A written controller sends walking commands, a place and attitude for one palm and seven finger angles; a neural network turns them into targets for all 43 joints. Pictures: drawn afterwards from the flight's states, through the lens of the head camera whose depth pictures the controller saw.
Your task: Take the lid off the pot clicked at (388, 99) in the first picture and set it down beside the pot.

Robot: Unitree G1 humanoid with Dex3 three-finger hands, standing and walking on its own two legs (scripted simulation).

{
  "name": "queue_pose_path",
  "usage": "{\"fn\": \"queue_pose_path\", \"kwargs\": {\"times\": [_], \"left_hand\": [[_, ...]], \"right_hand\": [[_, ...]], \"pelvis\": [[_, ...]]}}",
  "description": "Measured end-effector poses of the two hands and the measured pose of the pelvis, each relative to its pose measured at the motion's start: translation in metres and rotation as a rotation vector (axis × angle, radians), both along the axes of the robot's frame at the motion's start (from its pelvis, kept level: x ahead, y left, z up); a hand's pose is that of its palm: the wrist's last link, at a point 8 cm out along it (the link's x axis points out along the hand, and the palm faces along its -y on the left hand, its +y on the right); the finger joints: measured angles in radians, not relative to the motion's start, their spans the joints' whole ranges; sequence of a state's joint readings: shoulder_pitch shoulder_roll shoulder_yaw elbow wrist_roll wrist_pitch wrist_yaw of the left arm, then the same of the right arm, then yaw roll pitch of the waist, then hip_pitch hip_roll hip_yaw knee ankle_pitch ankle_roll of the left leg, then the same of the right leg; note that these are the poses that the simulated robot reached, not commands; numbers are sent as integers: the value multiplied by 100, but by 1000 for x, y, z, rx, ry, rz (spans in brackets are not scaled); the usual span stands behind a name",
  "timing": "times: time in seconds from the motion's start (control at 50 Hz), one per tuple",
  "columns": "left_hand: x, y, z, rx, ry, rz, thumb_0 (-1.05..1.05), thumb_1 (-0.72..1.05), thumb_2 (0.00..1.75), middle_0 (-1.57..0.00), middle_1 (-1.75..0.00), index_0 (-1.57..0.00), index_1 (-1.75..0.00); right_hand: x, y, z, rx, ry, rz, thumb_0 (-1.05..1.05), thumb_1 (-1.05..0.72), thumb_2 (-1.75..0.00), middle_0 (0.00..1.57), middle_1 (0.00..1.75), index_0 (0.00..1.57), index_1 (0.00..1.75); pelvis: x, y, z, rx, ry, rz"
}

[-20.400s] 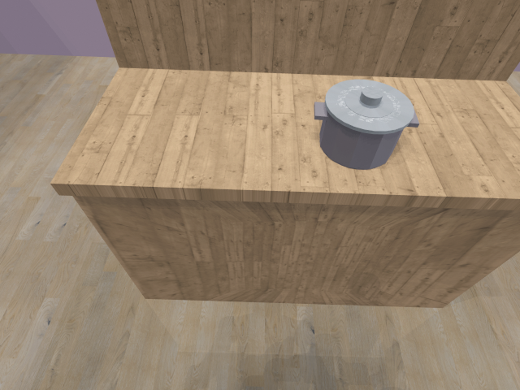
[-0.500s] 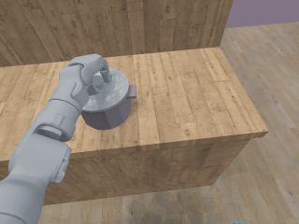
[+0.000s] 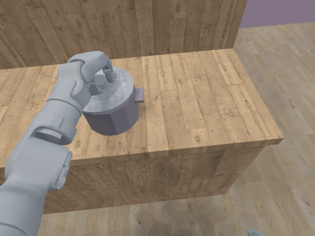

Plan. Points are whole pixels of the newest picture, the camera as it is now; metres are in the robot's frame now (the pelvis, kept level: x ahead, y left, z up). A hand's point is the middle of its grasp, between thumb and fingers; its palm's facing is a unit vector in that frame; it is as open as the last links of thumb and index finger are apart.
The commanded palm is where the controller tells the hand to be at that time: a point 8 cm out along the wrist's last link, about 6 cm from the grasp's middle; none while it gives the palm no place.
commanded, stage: lift the lid straight up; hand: left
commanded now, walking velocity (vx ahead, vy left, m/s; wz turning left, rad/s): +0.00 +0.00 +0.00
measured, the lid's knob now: (99, 82) +0.50 +0.15 +0.11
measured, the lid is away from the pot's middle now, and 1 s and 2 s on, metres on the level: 0.01 0.02 0.04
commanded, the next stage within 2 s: move the lid sideways beside the pot in 1.58 s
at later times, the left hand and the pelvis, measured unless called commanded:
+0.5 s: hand (91, 69) +0.48 +0.15 +0.17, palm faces -0.36 -0.11 -0.92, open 7.3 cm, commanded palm +0.48 +0.16 +0.25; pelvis +0.00 +0.00 +0.00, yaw +0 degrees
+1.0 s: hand (83, 57) +0.47 +0.15 +0.21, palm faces -0.31 -0.11 -0.94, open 7.3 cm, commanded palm +0.47 +0.16 +0.29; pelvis +0.00 +0.00 +0.00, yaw +1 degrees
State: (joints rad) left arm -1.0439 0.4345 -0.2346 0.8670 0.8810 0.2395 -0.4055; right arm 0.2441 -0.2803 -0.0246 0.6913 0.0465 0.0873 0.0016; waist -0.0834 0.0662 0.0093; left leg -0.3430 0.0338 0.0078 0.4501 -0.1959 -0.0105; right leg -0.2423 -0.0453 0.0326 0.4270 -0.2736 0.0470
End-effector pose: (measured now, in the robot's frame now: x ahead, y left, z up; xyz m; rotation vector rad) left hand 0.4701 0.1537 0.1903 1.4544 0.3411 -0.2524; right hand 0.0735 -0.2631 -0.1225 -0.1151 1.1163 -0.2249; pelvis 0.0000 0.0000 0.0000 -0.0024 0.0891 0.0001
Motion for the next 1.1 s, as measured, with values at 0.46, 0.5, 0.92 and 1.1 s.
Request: {"fn": "queue_pose_path", "kwargs": {"times": [0.46, 0.5, 0.92, 1.1], "left_hand": [[12, -1, 32, -1, -3, 27, 3, 25, 85, -62, -106, -66, -102], [13, 0, 35, 5, -4, 29, 3, 25, 85, -62, -106, -66, -102], [6, 8, 71, 10, -56, 47, 3, 25, 85, -62, -106, -66, -102], [-1, 3, 87, 1, -61, 51, 3, 24, 85, -62, -106, -67, -102]], "right_hand": [[-4, 0, 2, -10, -2, 6, 1, -91, -90, 20, 30, 20, 30], [-6, -1, 2, -11, 2, 3, 1, -91, -90, 20, 30, 20, 30], [11, 3, 7, -5, -44, 36, 1, -91, -90, 20, 30, 20, 30], [23, 9, 7, 1, -78, 69, 1, -91, -90, 20, 30, 20, 30]], "pelvis": [[0, 1, 2, 2, 0, 1], [0, 2, 2, 2, 0, 1], [0, 5, 2, 1, -15, 9], [-6, 4, 2, 2, -24, 18]]}}
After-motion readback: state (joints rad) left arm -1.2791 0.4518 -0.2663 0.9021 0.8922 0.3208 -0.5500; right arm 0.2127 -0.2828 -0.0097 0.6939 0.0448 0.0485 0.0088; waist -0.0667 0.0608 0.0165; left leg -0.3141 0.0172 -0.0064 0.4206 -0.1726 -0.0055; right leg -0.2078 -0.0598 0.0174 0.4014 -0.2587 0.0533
